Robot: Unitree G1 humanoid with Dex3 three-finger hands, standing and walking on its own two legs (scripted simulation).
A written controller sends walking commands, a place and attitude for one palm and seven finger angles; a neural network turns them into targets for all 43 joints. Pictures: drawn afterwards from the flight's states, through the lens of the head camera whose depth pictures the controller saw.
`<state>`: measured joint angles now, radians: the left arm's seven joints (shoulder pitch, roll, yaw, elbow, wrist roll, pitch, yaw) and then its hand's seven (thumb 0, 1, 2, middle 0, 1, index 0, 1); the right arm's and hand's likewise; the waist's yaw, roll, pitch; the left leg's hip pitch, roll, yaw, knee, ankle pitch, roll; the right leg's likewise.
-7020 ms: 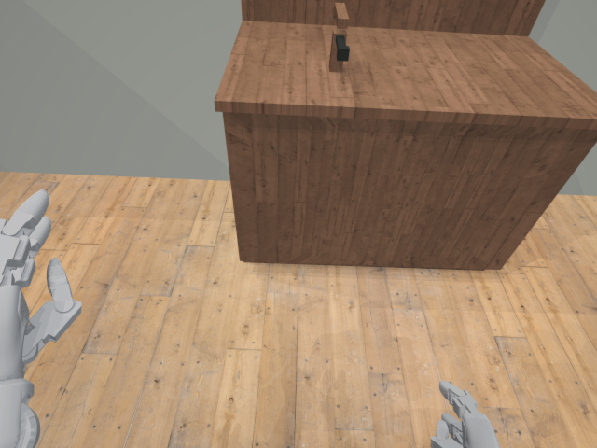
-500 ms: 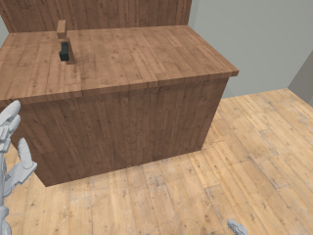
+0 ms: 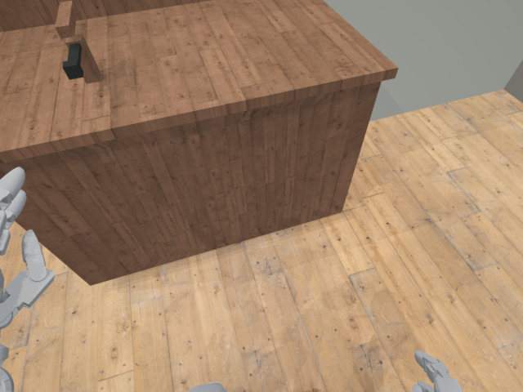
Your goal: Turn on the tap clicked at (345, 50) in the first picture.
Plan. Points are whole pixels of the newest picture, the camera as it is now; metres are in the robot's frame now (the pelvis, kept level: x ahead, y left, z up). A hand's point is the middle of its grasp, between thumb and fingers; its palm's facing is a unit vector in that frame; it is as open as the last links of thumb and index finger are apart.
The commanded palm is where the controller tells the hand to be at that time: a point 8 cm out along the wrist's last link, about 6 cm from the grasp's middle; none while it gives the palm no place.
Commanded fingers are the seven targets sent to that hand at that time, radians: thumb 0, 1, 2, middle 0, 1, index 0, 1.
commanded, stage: look again from close up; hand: left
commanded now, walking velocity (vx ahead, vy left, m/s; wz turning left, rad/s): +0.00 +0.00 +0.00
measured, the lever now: (73, 69) +0.68 +0.44 +0.12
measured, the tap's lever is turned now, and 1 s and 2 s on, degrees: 0 0 0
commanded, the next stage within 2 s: shuffle to correct the standing spot in 0.28 s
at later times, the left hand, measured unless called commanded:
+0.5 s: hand out of the picture +0.22 +0.35 +0.19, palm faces +0.51 -0.79 -0.34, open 7.4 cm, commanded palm +0.18 +0.34 +0.17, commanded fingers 0.00 0.90 0.90 -0.20 -0.30 -0.20 -0.30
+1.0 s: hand (3, 209) +0.30 +0.34 +0.16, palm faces +0.43 -0.85 -0.29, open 7.4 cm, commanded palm +0.23 +0.38 +0.17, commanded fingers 0.00 0.90 0.90 -0.20 -0.30 -0.20 -0.30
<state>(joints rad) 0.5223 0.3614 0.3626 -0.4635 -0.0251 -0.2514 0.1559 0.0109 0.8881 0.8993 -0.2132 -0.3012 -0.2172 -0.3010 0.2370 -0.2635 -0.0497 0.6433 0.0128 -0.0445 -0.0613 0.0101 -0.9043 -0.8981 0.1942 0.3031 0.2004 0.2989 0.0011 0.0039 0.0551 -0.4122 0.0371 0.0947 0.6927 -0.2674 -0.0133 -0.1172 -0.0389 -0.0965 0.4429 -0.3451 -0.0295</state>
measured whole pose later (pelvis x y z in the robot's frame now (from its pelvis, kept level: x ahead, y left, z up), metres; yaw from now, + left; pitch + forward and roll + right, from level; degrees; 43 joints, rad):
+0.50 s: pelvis +0.01 +0.07 -0.01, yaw -1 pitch -2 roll -1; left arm 0.37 0.40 0.46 -0.41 -0.07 -0.24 0.12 0.01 0.89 0.90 -0.21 -0.30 -0.22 -0.30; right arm 0.23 -0.19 0.03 0.57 0.01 -0.09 -0.01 0.01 -0.90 -0.90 0.20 0.30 0.21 0.30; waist 0.05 -0.01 0.01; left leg -0.24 -0.01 0.12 0.56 -0.29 0.08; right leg -0.25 -0.02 -0.08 0.52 -0.24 0.00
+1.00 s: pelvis +0.07 +0.10 -0.02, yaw +0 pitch -3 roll -1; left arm 0.34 0.31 0.36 -0.39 -0.03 -0.19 0.12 0.01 0.90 0.90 -0.20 -0.30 -0.21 -0.30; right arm 0.26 -0.19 0.00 0.59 0.00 -0.08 -0.01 0.01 -0.90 -0.90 0.20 0.30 0.20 0.30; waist 0.00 -0.01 0.02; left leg -0.16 -0.07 0.12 0.59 -0.40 0.13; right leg -0.44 0.01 -0.01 1.06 -0.41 -0.03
